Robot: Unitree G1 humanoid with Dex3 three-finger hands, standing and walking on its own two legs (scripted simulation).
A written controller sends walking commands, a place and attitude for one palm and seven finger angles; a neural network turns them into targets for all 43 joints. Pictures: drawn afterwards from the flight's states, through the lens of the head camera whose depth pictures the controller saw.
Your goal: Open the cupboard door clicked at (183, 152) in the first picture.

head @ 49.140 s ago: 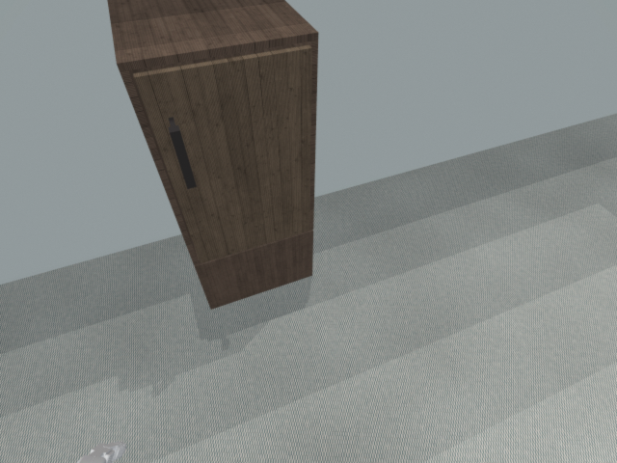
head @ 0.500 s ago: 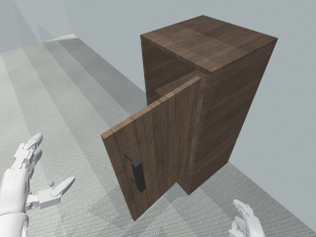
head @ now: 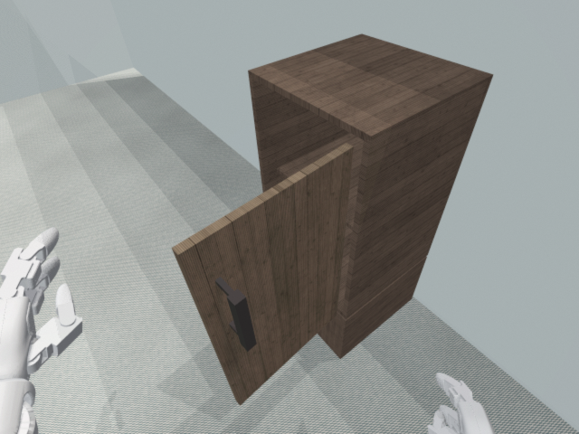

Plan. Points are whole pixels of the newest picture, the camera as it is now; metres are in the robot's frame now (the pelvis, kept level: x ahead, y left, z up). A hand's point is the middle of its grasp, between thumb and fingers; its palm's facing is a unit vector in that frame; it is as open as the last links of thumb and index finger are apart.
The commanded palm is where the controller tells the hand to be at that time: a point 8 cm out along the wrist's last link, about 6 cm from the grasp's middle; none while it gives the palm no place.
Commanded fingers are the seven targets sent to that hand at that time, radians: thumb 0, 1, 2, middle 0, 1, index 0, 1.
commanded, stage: draw the hand back to the body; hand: left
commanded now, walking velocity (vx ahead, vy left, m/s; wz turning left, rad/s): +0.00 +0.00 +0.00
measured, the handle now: (235, 314) +0.32 +0.14 -0.05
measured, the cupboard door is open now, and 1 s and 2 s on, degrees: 95 95 95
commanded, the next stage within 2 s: step back with the hand held close in 0.10 s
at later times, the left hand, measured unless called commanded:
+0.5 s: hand (67, 334) +0.17 +0.26 +0.14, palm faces +0.34 -0.80 -0.50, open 7.4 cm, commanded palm +0.12 +0.31 +0.17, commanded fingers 0.00 0.90 0.90 -0.20 -0.30 -0.20 -0.30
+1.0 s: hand out of the picture +0.10 +0.30 +0.15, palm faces +0.43 -0.74 -0.52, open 7.4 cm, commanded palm +0.03 +0.34 +0.17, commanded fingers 0.00 0.90 0.90 -0.20 -0.30 -0.20 -0.30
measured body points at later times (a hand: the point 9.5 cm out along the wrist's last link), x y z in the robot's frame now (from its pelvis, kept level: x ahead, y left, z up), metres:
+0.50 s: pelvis -0.03 +0.01 +0.00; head -0.02 -0.02 +0.45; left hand +0.15 +0.30 +0.17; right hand +0.15 -0.24 -0.09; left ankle +0.00 +0.11 -0.74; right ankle -0.04 -0.09 -0.74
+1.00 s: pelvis -0.10 +0.03 -0.02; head -0.08 +0.04 +0.43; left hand +0.07 +0.34 +0.18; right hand +0.08 -0.20 -0.10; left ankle +0.00 +0.11 -0.74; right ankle -0.05 -0.09 -0.74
